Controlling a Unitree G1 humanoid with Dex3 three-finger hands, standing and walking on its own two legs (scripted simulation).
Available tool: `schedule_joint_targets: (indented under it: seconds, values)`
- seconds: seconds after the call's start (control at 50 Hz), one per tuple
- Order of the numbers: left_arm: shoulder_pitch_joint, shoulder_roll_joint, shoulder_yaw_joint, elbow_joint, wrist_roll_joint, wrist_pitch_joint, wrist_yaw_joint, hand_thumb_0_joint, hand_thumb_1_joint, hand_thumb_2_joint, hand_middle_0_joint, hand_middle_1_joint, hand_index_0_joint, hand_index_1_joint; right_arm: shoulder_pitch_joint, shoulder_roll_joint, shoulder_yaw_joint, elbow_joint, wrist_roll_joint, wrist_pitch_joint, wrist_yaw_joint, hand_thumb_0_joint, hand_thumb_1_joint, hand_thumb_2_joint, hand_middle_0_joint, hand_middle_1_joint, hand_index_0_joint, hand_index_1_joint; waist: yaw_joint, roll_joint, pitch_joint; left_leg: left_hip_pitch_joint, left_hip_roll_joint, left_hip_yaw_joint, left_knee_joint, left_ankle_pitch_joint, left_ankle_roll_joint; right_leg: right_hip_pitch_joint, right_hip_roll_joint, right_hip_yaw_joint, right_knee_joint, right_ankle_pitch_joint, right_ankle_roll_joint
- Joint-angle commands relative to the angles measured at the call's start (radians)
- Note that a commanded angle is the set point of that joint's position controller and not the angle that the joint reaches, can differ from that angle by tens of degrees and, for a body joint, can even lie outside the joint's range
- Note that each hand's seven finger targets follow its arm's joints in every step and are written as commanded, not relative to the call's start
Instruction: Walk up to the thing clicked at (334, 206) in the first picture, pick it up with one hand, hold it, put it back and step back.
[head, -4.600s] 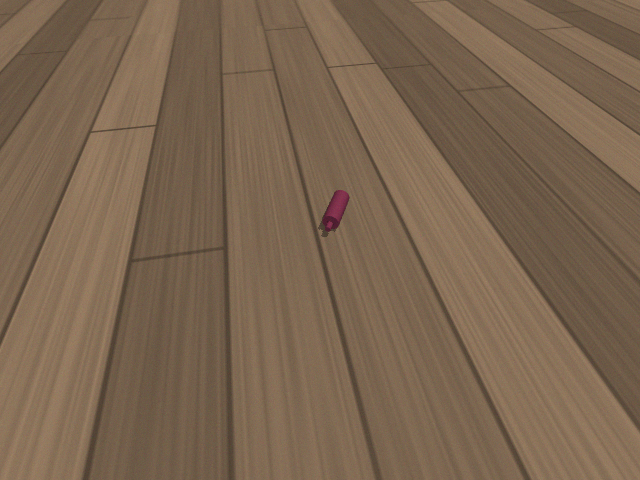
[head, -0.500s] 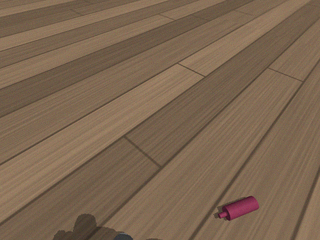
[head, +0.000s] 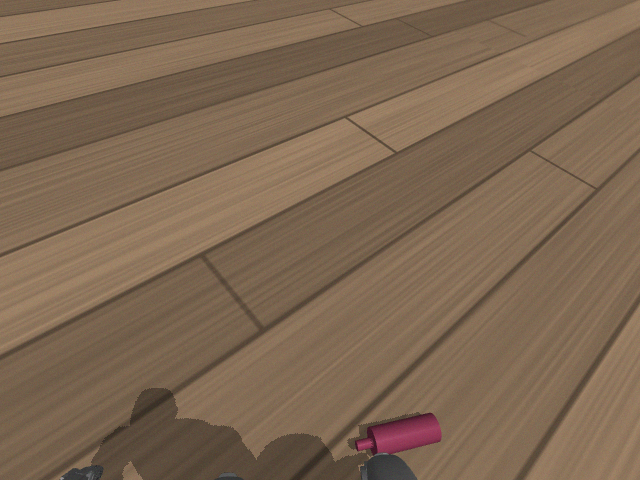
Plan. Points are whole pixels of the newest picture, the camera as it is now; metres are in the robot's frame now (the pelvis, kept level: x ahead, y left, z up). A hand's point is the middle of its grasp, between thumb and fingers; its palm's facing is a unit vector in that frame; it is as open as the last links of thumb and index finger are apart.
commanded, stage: walk up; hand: left
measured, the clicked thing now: (396, 436) +0.36 -0.28 -0.70
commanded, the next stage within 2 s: none
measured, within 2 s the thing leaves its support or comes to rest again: neither
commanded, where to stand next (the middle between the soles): +0.04 -0.65 m, yaw +11 degrees
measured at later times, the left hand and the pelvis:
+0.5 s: hand out of the picture +0.05 +0.04 -0.15, palm faces +0.05 -0.94 -0.35, open 7.4 cm; pelvis +0.00 -0.25 +0.00, yaw +7 degrees
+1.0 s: hand out of the picture +0.03 -0.23 -0.14, palm faces +0.04 -0.93 -0.35, open 7.4 cm; pelvis -0.03 -0.50 -0.01, yaw +7 degrees
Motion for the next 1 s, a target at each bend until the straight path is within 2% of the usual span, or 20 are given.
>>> schedule_joint_targets:
  seconds: [0.0,0.06,0.1,0.12,0.14,0.16,0.24,0.34,0.38,0.4,0.44,0.48,0.54,0.72,0.76,0.8,0.82,0.86,0.92,0.98]
  values:
    - [0.021,0.164,0.065,-0.082,-0.003,-0.013,-0.004,0.000,0.900,0.900,-0.200,-0.300,-0.200,-0.300,0.064,-0.411,-0.139,-0.027,-0.023,-0.012,-0.006,0.000,-0.900,-0.900,0.200,0.300,0.200,0.300,-0.010,0.345,-0.055,-0.026,0.122,-0.158,-0.272,-0.178,0.209,0.032,-0.004,-0.121,-0.200,-0.034,0.001]
    - [0.094,0.184,0.082,-0.059,-0.001,-0.006,-0.004,0.000,0.900,0.900,-0.200,-0.300,-0.200,-0.300,-0.047,-0.437,-0.146,-0.041,-0.030,0.001,-0.005,0.000,-0.900,-0.900,0.200,0.300,0.200,0.300,0.067,0.412,-0.088,-0.190,0.155,-0.172,-0.240,-0.261,0.177,0.226,0.001,-0.178,-0.343,-0.033,-0.018]
    - [0.252,0.204,0.102,0.016,0.015,-0.012,0.009,0.000,0.900,0.900,-0.200,-0.300,-0.200,-0.300,-0.082,-0.346,-0.116,-0.034,-0.036,0.018,-0.012,0.000,-0.900,-0.900,0.200,0.300,0.200,0.300,0.177,0.169,-0.147,-0.309,0.025,-0.009,0.059,-0.285,0.102,0.431,0.072,-0.226,-0.567,0.019,-0.027]
    - [0.313,0.268,0.116,0.020,0.037,-0.025,0.020,0.000,0.900,0.900,-0.200,-0.300,-0.200,-0.300,-0.060,-0.243,-0.083,-0.040,-0.023,0.027,-0.015,0.000,-0.900,-0.900,0.200,0.300,0.200,0.300,0.231,-0.134,-0.119,-0.444,-0.089,0.097,0.393,-0.329,0.050,0.421,-0.059,0.019,-0.794,-0.146,-0.064]
    - [0.112,0.362,0.117,-0.044,0.034,-0.041,0.027,0.000,0.900,0.900,-0.200,-0.300,-0.200,-0.300,-0.013,-0.183,-0.076,-0.046,-0.007,0.036,-0.032,0.000,-0.900,-0.900,0.200,0.300,0.200,0.300,0.115,-0.230,-0.062,-0.477,-0.159,0.001,0.571,-0.360,0.017,0.259,-0.215,0.408,-0.981,-0.171,-0.145]
    - [-0.075,0.417,0.117,-0.090,0.011,-0.047,0.039,0.000,0.900,0.900,-0.200,-0.300,-0.200,-0.300,-0.010,-0.240,-0.105,-0.027,-0.011,0.036,-0.046,0.000,-0.900,-0.900,0.200,0.300,0.200,0.300,0.034,-0.184,-0.042,-0.393,-0.077,-0.050,0.593,-0.278,0.019,0.179,-0.308,0.568,-1.091,-0.292,-0.250]
    - [-0.113,0.264,0.079,-0.051,0.023,-0.039,0.041,0.000,0.900,0.900,-0.200,-0.300,-0.200,-0.300,0.142,-0.286,-0.106,0.115,0.034,0.033,-0.026,0.000,-0.900,-0.900,0.200,0.300,0.200,0.300,-0.003,-0.133,-0.028,-0.233,-0.044,-0.013,0.452,-0.173,0.029,0.213,-0.120,0.094,-0.816,-0.107,-0.236]
    - [-0.069,0.180,0.039,-0.061,0.023,-0.034,0.037,0.000,0.900,0.900,-0.200,-0.300,-0.200,-0.300,0.178,-0.234,-0.085,0.099,0.024,0.011,-0.011,0.000,-0.900,-0.900,0.200,0.300,0.200,0.300,0.028,-0.109,-0.086,-0.022,-0.082,0.062,0.051,-0.144,0.047,0.317,-0.116,0.025,-0.734,0.299,-0.307]
    - [-0.111,0.166,0.020,-0.078,0.017,-0.026,0.036,0.000,0.900,0.900,-0.200,-0.300,-0.200,-0.300,0.297,-0.220,-0.085,0.116,0.022,-0.001,-0.013,0.000,-0.900,-0.900,0.200,0.300,0.200,0.300,-0.026,-0.048,-0.131,0.195,-0.093,0.066,-0.214,0.101,0.051,0.258,-0.075,-0.053,-0.592,0.443,-0.261]
    - [-0.096,0.129,0.006,-0.088,0.007,-0.028,0.037,0.000,0.900,0.900,-0.200,-0.300,-0.200,-0.300,0.331,-0.246,-0.097,0.110,0.006,-0.007,-0.021,0.000,-0.900,-0.900,0.200,0.300,0.200,0.300,-0.049,0.051,-0.150,0.300,-0.048,-0.017,-0.307,0.172,0.033,0.195,-0.035,-0.097,-0.463,0.387,-0.201]
    - [-0.017,0.101,0.002,-0.089,0.001,-0.019,0.040,0.000,0.900,0.900,-0.200,-0.300,-0.200,-0.300,0.246,-0.395,-0.139,0.027,-0.025,-0.007,-0.043,0.000,-0.900,-0.900,0.200,0.300,0.200,0.300,-0.004,0.248,-0.115,0.424,0.358,-0.635,-0.350,0.312,0.169,-0.171,0.090,-0.054,-0.160,-0.118,-0.047]
    - [-0.015,0.223,0.037,-0.069,0.019,-0.004,0.051,0.000,0.900,0.900,-0.200,-0.300,-0.200,-0.300,0.183,-0.409,-0.151,0.007,0.018,-0.004,-0.046,0.000,-0.900,-0.900,0.200,0.300,0.200,0.300,-0.012,0.166,-0.116,0.315,0.483,-0.658,-0.322,0.339,0.343,-0.140,0.024,0.049,0.075,-0.176,-0.031]
    - [-0.046,0.212,0.061,-0.053,0.002,-0.011,0.043,0.000,0.900,0.900,-0.200,-0.300,-0.200,-0.300,0.156,-0.299,-0.122,-0.010,0.014,0.005,-0.038,0.000,-0.900,-0.900,0.200,0.300,0.200,0.300,0.002,0.141,-0.074,0.184,0.220,-0.250,-0.249,0.340,0.219,-0.070,0.070,0.082,0.069,-0.021,-0.040]
    - [-0.062,0.193,0.061,-0.076,-0.004,-0.007,0.002,0.000,0.900,0.900,-0.200,-0.300,-0.200,-0.300,0.075,-0.409,-0.157,-0.051,-0.026,0.004,-0.016,0.000,-0.900,-0.900,0.200,0.300,0.200,0.300,-0.005,0.394,-0.079,0.026,0.207,-0.148,-0.233,0.028,0.214,0.046,-0.005,-0.106,-0.198,-0.083,0.006]
    - [0.025,0.196,0.075,-0.041,-0.001,-0.010,0.000,0.000,0.900,0.900,-0.200,-0.300,-0.200,-0.300,-0.006,-0.419,-0.154,-0.062,-0.029,0.013,-0.013,0.000,-0.900,-0.900,0.200,0.300,0.200,0.300,0.062,0.430,-0.115,-0.097,0.189,-0.108,-0.181,-0.013,0.171,0.235,0.012,-0.159,-0.357,-0.077,-0.013]
    - [0.200,0.211,0.098,0.042,0.019,-0.018,0.012,0.000,0.900,0.900,-0.200,-0.300,-0.200,-0.300,-0.017,-0.308,-0.121,-0.046,-0.032,0.033,-0.019,0.000,-0.900,-0.900,0.200,0.300,0.200,0.300,0.170,0.124,-0.184,-0.244,0.031,0.060,0.215,-0.095,0.085,0.451,0.081,-0.166,-0.586,0.007,-0.031]
    - [0.223,0.288,0.108,0.032,0.040,-0.030,0.021,0.000,0.900,0.900,-0.200,-0.300,-0.200,-0.300,-0.001,-0.205,-0.081,-0.059,-0.013,0.045,-0.020,0.000,-0.900,-0.900,0.200,0.300,0.200,0.300,0.203,-0.199,-0.120,-0.470,-0.074,0.119,0.490,-0.311,0.041,0.401,-0.070,0.113,-0.725,-0.037,-0.061]
    - [-0.082,0.416,0.111,-0.071,0.018,-0.041,0.036,0.000,0.900,0.900,-0.200,-0.300,-0.200,-0.300,-0.028,-0.245,-0.116,-0.067,-0.005,0.050,-0.051,0.000,-0.900,-0.900,0.200,0.300,0.200,0.300,0.056,-0.232,-0.056,-0.337,-0.084,-0.050,0.601,-0.335,0.026,0.120,-0.245,0.580,-1.071,-0.232,-0.199]
    - [-0.108,0.279,0.085,-0.047,0.027,-0.037,0.051,0.000,0.900,0.900,-0.200,-0.300,-0.200,-0.300,0.071,-0.287,-0.117,0.062,0.031,0.050,-0.032,0.000,-0.900,-0.900,0.200,0.300,0.200,0.300,0.020,-0.106,-0.021,-0.313,-0.035,-0.036,0.512,-0.200,0.019,0.223,-0.111,0.207,-0.824,-0.096,-0.172]
    - [-0.127,0.221,0.071,-0.069,0.034,-0.038,0.043,0.000,0.900,0.900,-0.200,-0.300,-0.200,-0.300,0.177,-0.271,-0.107,0.105,0.028,0.042,-0.018,0.000,-0.900,-0.900,0.200,0.300,0.200,0.300,0.014,-0.162,-0.080,-0.152,-0.044,0.054,0.309,-0.202,0.027,0.259,-0.085,0.108,-0.746,0.006,-0.251]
